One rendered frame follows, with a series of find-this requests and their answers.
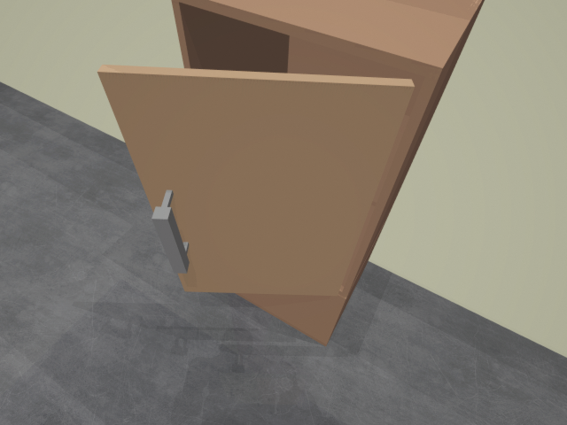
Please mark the cupboard door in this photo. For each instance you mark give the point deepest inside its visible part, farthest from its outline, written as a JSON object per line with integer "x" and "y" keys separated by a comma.
{"x": 273, "y": 174}

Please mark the handle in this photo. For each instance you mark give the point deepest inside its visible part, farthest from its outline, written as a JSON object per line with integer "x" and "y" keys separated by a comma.
{"x": 169, "y": 235}

